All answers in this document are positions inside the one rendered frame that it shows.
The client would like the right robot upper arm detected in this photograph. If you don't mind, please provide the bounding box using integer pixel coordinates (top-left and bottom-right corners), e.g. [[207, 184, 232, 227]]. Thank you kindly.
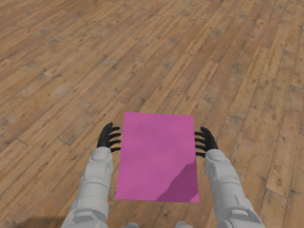
[[217, 218, 265, 228]]

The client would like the robot left hand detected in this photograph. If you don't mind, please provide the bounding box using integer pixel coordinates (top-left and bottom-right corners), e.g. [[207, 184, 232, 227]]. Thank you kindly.
[[96, 123, 122, 153]]

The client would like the robot right hand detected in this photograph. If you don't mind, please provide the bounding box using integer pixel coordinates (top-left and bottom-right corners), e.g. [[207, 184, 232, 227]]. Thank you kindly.
[[194, 127, 219, 158]]

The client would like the robot left forearm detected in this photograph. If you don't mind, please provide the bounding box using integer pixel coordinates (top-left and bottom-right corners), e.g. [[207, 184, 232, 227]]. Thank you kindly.
[[61, 146, 114, 228]]

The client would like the left robot upper arm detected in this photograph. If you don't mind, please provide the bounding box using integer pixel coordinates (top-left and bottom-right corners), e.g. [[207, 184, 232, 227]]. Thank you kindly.
[[63, 218, 108, 228]]

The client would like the carton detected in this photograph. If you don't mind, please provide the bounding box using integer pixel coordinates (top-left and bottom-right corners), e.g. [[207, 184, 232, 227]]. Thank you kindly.
[[115, 112, 200, 202]]

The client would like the robot right forearm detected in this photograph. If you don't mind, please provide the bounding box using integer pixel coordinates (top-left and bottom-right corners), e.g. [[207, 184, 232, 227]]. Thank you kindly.
[[204, 149, 266, 228]]

